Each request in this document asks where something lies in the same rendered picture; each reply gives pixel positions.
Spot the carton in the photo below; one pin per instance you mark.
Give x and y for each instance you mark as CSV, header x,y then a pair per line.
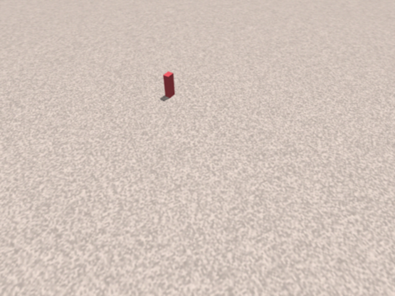
x,y
169,84

